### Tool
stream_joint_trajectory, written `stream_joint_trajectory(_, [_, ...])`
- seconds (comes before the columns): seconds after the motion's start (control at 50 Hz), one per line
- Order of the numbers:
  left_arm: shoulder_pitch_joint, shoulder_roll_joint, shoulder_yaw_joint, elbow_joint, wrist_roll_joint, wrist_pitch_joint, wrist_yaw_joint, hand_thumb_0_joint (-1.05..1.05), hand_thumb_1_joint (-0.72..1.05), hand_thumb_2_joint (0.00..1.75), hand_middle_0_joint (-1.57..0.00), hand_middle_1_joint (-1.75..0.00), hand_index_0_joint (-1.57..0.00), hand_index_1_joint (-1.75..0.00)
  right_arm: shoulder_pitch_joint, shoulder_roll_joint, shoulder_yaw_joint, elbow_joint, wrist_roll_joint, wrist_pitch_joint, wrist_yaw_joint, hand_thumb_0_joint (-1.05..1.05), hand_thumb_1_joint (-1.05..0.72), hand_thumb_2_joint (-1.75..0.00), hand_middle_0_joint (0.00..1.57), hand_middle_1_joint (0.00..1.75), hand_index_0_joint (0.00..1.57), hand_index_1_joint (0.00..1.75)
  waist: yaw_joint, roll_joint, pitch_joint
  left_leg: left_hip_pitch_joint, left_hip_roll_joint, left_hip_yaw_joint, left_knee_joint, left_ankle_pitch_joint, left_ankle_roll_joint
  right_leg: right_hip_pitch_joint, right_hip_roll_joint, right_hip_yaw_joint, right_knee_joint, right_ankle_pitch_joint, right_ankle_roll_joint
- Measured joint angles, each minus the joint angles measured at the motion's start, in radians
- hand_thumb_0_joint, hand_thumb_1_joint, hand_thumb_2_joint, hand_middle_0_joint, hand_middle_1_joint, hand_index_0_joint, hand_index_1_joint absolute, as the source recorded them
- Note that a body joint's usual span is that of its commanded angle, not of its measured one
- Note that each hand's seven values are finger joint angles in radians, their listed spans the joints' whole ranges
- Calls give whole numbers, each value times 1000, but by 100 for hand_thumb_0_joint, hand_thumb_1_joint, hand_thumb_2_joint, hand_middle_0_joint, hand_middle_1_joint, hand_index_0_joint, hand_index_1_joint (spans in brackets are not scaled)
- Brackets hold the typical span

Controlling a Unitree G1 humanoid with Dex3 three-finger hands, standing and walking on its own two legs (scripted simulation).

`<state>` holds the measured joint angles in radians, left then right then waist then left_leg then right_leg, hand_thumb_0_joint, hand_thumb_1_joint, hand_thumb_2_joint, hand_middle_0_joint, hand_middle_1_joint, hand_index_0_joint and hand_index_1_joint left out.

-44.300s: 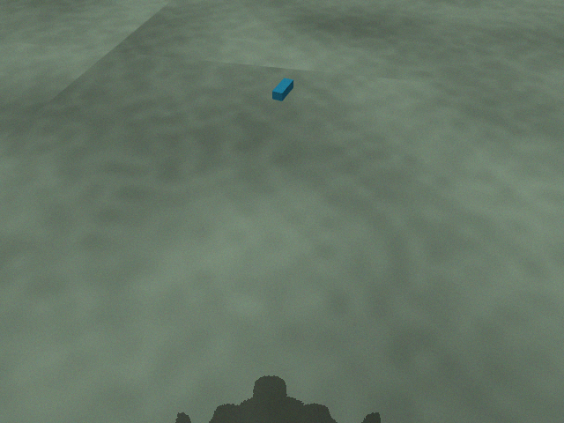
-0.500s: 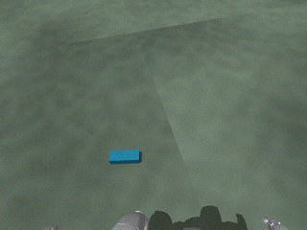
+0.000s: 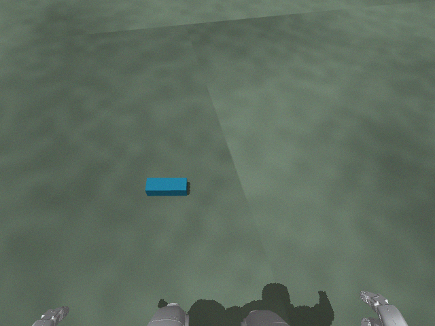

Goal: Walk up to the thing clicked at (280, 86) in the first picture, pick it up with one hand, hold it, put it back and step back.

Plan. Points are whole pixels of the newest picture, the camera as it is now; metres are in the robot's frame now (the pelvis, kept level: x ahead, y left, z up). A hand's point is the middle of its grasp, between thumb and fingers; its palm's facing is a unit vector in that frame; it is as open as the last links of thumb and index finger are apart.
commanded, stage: step back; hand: left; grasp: from above
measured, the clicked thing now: (167, 186) +0.77 +0.25 -0.73
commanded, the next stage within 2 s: stand in 1.90 s
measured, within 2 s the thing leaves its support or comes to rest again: neither
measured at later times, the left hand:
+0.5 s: hand out of the picture -0.07 +0.25 -0.14, palm faces +0.07 -0.91 -0.40, open 7.4 cm
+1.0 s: hand out of the picture -0.28 +0.22 -0.13, palm faces +0.09 -0.89 -0.45, open 7.4 cm
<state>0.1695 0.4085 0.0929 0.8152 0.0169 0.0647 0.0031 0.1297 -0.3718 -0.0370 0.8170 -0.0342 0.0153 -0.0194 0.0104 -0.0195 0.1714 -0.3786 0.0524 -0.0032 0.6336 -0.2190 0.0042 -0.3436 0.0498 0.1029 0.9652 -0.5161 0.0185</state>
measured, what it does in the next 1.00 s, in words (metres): walks backwards: right foot, then left foot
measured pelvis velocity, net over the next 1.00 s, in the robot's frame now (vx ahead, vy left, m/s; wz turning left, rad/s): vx -0.33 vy -0.07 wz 0.09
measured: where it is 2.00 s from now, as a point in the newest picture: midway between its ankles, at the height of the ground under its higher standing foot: outside the picture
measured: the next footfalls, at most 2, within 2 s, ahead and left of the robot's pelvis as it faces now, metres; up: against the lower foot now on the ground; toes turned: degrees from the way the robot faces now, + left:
right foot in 0.06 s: -0.01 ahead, -0.14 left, +0.00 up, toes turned +2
left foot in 0.40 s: -0.12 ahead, +0.09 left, +0.00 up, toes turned +3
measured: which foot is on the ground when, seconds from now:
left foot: down 0.00-0.08, up 0.10-0.38, down 0.40-0.74, up 0.76-1.00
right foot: up 0.00-0.04, down 0.06-0.42, up 0.44-0.70, down 0.72-1.00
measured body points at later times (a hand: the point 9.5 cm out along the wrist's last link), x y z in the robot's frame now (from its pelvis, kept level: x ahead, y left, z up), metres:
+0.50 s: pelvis -0.18 -0.03 +0.00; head -0.12 -0.01 +0.44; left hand -0.07 +0.30 -0.12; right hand -0.07 -0.33 -0.12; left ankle -0.16 +0.09 -0.72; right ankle -0.12 -0.15 -0.68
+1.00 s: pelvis -0.33 -0.07 +0.00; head -0.31 -0.09 +0.45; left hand -0.29 +0.26 -0.10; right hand -0.23 -0.39 -0.13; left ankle -0.34 +0.07 -0.70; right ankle -0.29 -0.18 -0.72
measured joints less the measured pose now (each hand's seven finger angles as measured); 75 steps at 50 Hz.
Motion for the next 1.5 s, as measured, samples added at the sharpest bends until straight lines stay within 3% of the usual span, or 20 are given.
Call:
stream_joint_trajectory(0.06, [13, 0, 0, 22, 2, -12, -6, 0, 90, 90, -20, -30, -21, -30, -19, -19, -2, -14, 6, 10, 5, 1, -90, -90, 21, 30, 21, 30, 7, 15, -4, -60, 18, 4, 46, 13, -26, 100, -32, -40, -260, 93, -15])
stream_joint_trajectory(0.1, [15, -28, -4, 42, 13, -17, -10, 0, 90, 90, -20, -30, -21, -30, -33, -41, -12, -3, 17, 25, 1, 1, -90, -90, 21, 30, 21, 30, -7, 75, 7, -97, 28, -53, 96, -39, -18, 98, -2, -77, -273, 111, -20])
stream_joint_trajectory(0.16, [43, -42, -20, 39, 20, -15, -16, 0, 90, 90, -20, -30, -21, -30, -13, -40, -20, 24, 27, 42, -10, 1, -90, -90, 20, 30, 21, 30, 16, 47, -16, -154, -94, -116, 333, -237, -12, 56, -40, -58, -253, 134, -34])
stream_joint_trajectory(0.24, [46, -56, -26, 33, 27, -11, -5, 0, 90, 90, -21, -30, -21, -30, 33, -49, -19, 37, 32, 30, -12, 1, -90, -90, 20, 30, 21, 30, 16, 41, -30, -135, -158, -121, 490, -253, -11, 32, -70, -66, -294, 193, -32])
stream_joint_trajectory(0.34, [0, -39, -27, -19, 27, -19, 12, 0, 90, 90, -21, -30, -21, -30, 68, -38, -16, 54, 22, 32, -8, 1, -90, -90, 20, 30, 21, 30, 4, 32, -13, 16, -115, -63, 282, -285, -12, -23, -87, -112, -286, 238, -29])
stream_joint_trajectory(0.42, [-55, -9, -29, -43, 13, -9, 15, 0, 90, 90, -21, -30, -21, -30, 57, -7, -17, 73, 9, 24, 0, 1, -90, -90, 20, 30, 21, 30, 5, -29, 24, 122, -119, 1, 36, -140, 10, -92, -127, -108, -214, 250, -22])
stream_joint_trajectory(0.48, [-66, -15, -27, -16, 7, 8, 20, 0, 90, 90, -21, -30, -21, -30, 44, 3, -6, 74, 2, 25, 18, 1, -90, -90, 20, 30, 21, 30, -8, -17, 26, 89, -92, -6, 50, -117, 22, -144, -36, -34, -23, 31, -32])
stream_joint_trajectory(0.56, [-48, -12, -23, 6, -7, 8, 16, 0, 90, 90, -21, -30, -21, -30, 27, 13, 4, 69, -2, 24, 10, 1, -90, -89, 21, 30, 21, 30, -7, -8, -2, 61, -51, -8, -5, -48, 17, -156, 48, 17, 228, 2, -33])
stream_joint_trajectory(0.66, [-8, -14, -24, 24, -2, -6, 7, 0, 90, 90, -20, -30, -21, -30, -17, -2, -1, 31, -4, 24, 7, 1, -90, -90, 21, 30, 21, 30, 10, 13, -9, 2, -9, 11, -10, 9, 6, 4, -3, -29, -3, -9, -5])
stream_joint_trajectory(0.74, [3, -31, -27, 71, 9, -29, 7, 0, 90, 90, -20, -30, -21, -30, -60, -36, -4, 20, 11, 39, 12, 1, -90, -90, 21, 30, 21, 30, 13, 71, -3, -74, 38, -2, 59, 23, -14, 131, -4, -83, -304, 110, -24])
stream_joint_trajectory(0.8, [32, -43, -36, 83, 23, -32, -3, 0, 90, 90, -21, -30, -21, -30, -48, -33, -16, 42, 19, 58, 2, 1, -90, -90, 20, 30, 21, 30, 27, 65, -27, -132, -57, -94, 244, -206, -11, 86, -21, -79, -268, 124, -43])
stream_joint_trajectory(0.84, [50, -48, -39, 91, 25, -33, 2, 0, 90, 90, -21, -30, -21, -30, -27, -36, -17, 52, 24, 58, 2, 1, -90, -90, 20, 30, 21, 30, 32, 52, -42, -153, -120, -131, 400, -230, -9, 73, -44, -70, -283, 150, -44])
stream_joint_trajectory(0.9, [57, -50, -35, 96, 31, -42, 5, 0, 90, 90, -21, -30, -21, -30, 13, -45, -19, 69, 22, 44, 6, 1, -90, -90, 20, 30, 21, 30, 26, 55, -58, -122, -137, -129, 469, -216, -18, 57, -62, -83, -303, 182, -42])
stream_joint_trajectory(1.02, [45, -22, -22, 81, 35, -60, -3, 0, 90, 90, -21, -30, -21, -30, 93, -39, -25, 146, 4, 32, 26, 1, -90, -90, 20, 30, 21, 30, 19, 50, -88, 98, -64, -51, 89, -268, -17, 21, -90, -143, -277, 189, -43])
stream_joint_trajectory(1.06, [36, -5, -21, 88, 33, -54, -3, 0, 90, 90, -21, -30, -21, -30, 96, -18, -31, 177, -1, 19, 29, 1, -90, -90, 20, 30, 21, 30, 23, 7, -76, 150, -89, -27, -20, -125, -14, 11, -121, -126, -242, 174, -37])
stream_joint_trajectory(1.14, [54, -4, -25, 140, 14, -44, -13, 0, 90, 90, -21, -30, -21, -30, 114, 7, -19, 192, -6, -1, 38, 1, -90, -90, 20, 30, 21, 30, 2, 4, -113, 150, -76, -25, -41, -104, 17, -8, -76, -90, -163, 46, -38])
stream_joint_trajectory(1.24, [74, -4, -19, 177, 11, -67, -24, 0, 90, 90, -20, -30, -21, -30, 99, 23, -7, 188, -7, -10, 45, 1, -90, -90, 21, 30, 21, 30, -3, 10, -125, 147, -38, -20, -37, -98, -12, 70, -50, -117, -328, 148, -44])
stream_joint_trajectory(1.3, [77, -28, -20, 187, 25, -84, -21, 0, 90, 90, -20, -30, -21, -30, 90, 15, -10, 185, -2, 5, 37, 1, -90, -90, 21, 30, 21, 30, 1, 46, -129, 103, -30, -67, 77, -222, -1, 86, -20, -141, -364, 228, -59])
stream_joint_trajectory(1.4, [79, -65, -29, 179, 26, -107, -17, 0, 90, 90, -21, -30, -21, -30, 85, -16, -23, 186, 4, -6, 34, 1, -90, -90, 20, 30, 21, 30, 25, 61, -116, 7, -67, -94, 234, -214, 6, 116, -38, -151, -416, 240, -59])
stream_joint_trajectory(1.5, [74, -55, -37, 178, 23, -104, -18, 0, 90, 90, -21, -30, -21, -30, 81, -29, -31, 194, 1, -13, 40, 1, -90, -90, 20, 30, 21, 30, 28, 48, -105, 28, -28, -36, 72, -177, -8, 128, -68, -161, -415, 222, -35])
